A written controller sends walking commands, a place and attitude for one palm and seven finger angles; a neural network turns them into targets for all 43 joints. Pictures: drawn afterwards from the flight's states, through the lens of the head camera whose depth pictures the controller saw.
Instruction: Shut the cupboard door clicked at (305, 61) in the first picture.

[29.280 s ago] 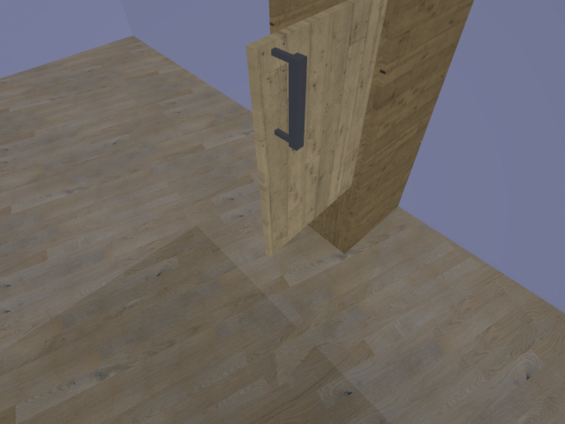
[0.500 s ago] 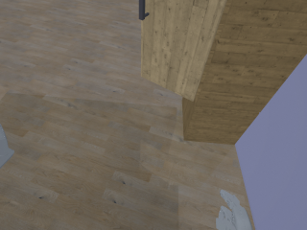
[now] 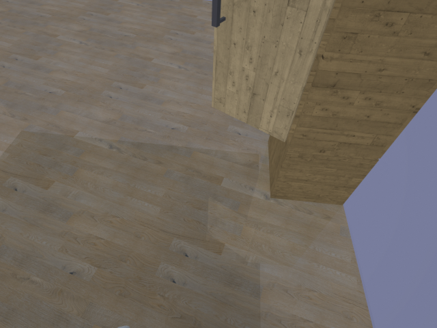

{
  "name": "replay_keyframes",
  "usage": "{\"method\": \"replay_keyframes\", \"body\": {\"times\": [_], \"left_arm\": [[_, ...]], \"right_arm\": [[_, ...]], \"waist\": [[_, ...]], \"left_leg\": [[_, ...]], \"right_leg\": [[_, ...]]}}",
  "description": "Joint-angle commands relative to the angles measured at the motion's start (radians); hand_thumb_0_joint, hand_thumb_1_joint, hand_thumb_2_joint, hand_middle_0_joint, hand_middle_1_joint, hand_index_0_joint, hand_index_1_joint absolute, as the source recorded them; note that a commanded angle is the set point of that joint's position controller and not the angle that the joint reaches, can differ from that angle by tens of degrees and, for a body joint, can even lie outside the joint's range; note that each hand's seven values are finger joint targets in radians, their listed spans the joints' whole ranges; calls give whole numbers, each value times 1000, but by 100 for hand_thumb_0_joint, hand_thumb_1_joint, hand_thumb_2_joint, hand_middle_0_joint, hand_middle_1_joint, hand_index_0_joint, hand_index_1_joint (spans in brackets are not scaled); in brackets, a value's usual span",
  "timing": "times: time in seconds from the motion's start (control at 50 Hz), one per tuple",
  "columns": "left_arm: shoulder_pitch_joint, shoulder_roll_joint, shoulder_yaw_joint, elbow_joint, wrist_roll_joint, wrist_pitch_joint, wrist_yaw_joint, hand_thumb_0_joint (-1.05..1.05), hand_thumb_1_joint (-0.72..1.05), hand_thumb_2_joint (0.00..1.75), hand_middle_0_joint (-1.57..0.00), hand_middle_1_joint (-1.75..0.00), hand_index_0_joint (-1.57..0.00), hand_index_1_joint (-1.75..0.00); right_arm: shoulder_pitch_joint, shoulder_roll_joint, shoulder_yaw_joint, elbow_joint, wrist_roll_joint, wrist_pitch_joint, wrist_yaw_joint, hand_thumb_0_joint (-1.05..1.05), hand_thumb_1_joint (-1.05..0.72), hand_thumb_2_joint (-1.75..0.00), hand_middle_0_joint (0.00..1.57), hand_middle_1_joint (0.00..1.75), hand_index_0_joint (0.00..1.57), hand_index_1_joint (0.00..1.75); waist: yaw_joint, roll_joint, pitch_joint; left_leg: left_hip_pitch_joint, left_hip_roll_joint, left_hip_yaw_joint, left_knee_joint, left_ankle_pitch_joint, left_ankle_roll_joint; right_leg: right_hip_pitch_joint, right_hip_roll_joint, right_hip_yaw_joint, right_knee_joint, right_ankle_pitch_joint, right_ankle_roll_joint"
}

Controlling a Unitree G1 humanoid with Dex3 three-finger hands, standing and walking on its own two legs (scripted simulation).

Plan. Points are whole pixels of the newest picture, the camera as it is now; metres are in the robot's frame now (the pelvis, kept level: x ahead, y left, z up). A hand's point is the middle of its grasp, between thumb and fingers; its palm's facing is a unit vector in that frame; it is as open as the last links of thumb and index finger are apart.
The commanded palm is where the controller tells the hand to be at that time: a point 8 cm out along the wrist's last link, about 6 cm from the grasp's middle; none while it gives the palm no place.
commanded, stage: let the arm hang, fingers relaxed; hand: left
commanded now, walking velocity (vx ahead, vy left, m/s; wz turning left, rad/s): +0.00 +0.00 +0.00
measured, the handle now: out of the picture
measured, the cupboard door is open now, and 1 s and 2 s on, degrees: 60 60 60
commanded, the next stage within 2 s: look to check the result in 0.80 s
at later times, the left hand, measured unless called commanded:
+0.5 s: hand out of the picture -0.04 +0.18 -0.17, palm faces -0.01 -0.98 -0.19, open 7.4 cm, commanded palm none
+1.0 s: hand out of the picture -0.02 +0.18 -0.17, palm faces -0.02 -0.98 -0.19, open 7.4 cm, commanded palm none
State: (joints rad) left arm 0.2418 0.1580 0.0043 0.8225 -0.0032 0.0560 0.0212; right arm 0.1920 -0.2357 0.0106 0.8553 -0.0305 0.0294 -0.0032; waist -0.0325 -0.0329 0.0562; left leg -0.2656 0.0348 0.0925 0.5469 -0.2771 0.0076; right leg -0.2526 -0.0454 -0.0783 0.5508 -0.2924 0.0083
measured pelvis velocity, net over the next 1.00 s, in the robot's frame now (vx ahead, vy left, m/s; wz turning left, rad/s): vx -0.01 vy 0.01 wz -0.04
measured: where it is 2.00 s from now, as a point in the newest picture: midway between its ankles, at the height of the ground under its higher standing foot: outside the picture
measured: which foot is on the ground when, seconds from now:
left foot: down 0.00-1.00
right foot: down 0.00-1.00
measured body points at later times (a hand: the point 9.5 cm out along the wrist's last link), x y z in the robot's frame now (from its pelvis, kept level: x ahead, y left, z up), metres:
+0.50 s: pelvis -0.01 +0.02 +0.01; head -0.01 +0.01 +0.46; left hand -0.04 +0.23 -0.15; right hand -0.05 -0.19 -0.16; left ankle +0.01 +0.11 -0.73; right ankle +0.00 -0.12 -0.73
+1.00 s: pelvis -0.01 +0.01 +0.01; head -0.01 +0.01 +0.46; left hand -0.02 +0.23 -0.15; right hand -0.04 -0.20 -0.15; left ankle +0.01 +0.11 -0.73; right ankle +0.00 -0.12 -0.73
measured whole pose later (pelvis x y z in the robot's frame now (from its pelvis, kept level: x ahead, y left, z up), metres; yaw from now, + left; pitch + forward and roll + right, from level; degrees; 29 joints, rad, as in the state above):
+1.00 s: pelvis -0.01 +0.01 +0.01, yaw -2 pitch -2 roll +0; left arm 0.30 0.14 0.01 1.13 0.02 0.00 0.03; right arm 0.31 -0.14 -0.01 1.11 -0.02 0.01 -0.03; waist -0.01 0.01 0.04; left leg -0.19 0.03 0.14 0.42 -0.21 0.03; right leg -0.19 -0.04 -0.03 0.42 -0.20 0.02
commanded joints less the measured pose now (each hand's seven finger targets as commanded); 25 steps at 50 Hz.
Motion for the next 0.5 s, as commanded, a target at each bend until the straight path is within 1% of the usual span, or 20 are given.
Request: {"method": "replay_keyframes", "body": {"times": [0.0,0.02,0.08,0.1,0.14,0.2,0.22,0.26,0.3,0.34,0.38,0.4,0.46,0.48], "left_arm": [[46,142,42,43,23,-50,6,0,90,90,-20,-30,-20,-30],[46,140,38,67,20,-50,5,0,90,90,-20,-30,-20,-30],[51,140,29,133,17,-55,3,0,90,90,-20,-30,-20,-30],[52,139,28,149,17,-57,5,0,90,90,-20,-30,-20,-30],[65,127,22,185,16,-60,6,0,90,90,-20,-30,-20,-30],[84,122,17,228,15,-62,10,0,90,90,-20,-30,-20,-30],[87,116,16,239,15,-62,11,0,90,90,-20,-30,-20,-30],[104,102,14,260,15,-62,13,0,90,90,-20,-30,-20,-30],[115,101,13,275,16,-61,15,0,90,90,-20,-30,-20,-30],[121,90,14,285,17,-58,16,0,90,90,-20,-30,-20,-30],[136,79,14,294,18,-59,18,0,90,90,-20,-30,-20,-30],[139,82,14,297,18,-60,19,0,90,90,-20,-30,-20,-30],[147,64,15,300,19,-58,20,0,90,90,-20,-30,-20,-30],[149,62,16,301,20,-59,21,0,90,90,-20,-30,-20,-30]], "right_arm": [[15,-88,-33,18,1,-18,-13,0,-90,-90,20,30,20,30],[28,-78,-34,38,3,-17,-14,0,-90,-90,20,30,20,30],[64,-65,-36,88,8,-16,-17,0,-90,-90,20,30,20,30],[86,-63,-38,99,11,-15,-18,0,-90,-90,20,30,20,30],[111,-51,-37,130,13,-17,-20,0,-90,-90,20,30,20,30],[143,-42,-37,164,17,-17,-22,0,-90,-90,20,30,20,30],[152,-31,-35,178,17,-17,-22,0,-90,-90,20,30,20,30],[164,-22,-34,198,16,-17,-24,0,-90,-90,20,30,20,30],[179,-20,-33,211,18,-17,-24,0,-90,-90,20,30,20,30],[188,-5,-32,224,16,-17,-25,0,-90,-90,20,30,20,30],[193,2,-33,232,16,-19,-26,0,-90,-90,20,30,20,30],[200,-2,-33,233,18,-18,-26,0,-90,-90,20,30,20,30],[206,14,-33,241,15,-18,-27,0,-90,-90,20,30,20,30],[209,17,-34,242,15,-20,-27,0,-90,-90,20,30,20,30]], "waist": [[31,181,-94],[29,194,-84],[27,144,-48],[24,95,-35],[22,52,-24],[20,34,-7],[19,16,6],[19,4,26],[20,20,34],[20,23,52],[22,9,46],[22,11,46],[22,23,71],[22,26,64]], "left_leg": [[34,77,-107,-176,77,12],[26,77,-104,-191,43,12],[30,76,-99,-207,20,10],[31,81,-103,-209,30,11],[50,82,-98,-214,47,13],[63,83,-90,-221,40,15],[57,83,-87,-228,20,15],[61,81,-83,-234,11,17],[55,81,-84,-243,-8,20],[34,82,-87,-259,-48,21],[41,82,-85,-258,-41,24],[40,81,-84,-255,-45,24],[22,80,-85,-265,-72,24],[23,79,-86,-264,-66,25]], "right_leg": [[96,-41,85,-174,103,-37],[97,-44,87,-185,97,-38],[85,-48,90,-213,101,-40],[82,-47,89,-222,97,-40],[71,-53,92,-233,100,-38],[54,-51,95,-242,82,-36],[48,-52,95,-246,65,-34],[28,-49,101,-249,54,-33],[23,-45,99,-244,44,-31],[17,-42,100,-240,26,-29],[12,-42,99,-232,38,-28],[12,-38,100,-232,32,-28],[-9,-37,98,-228,17,-26],[-5,-37,99,-223,30,-26]]}}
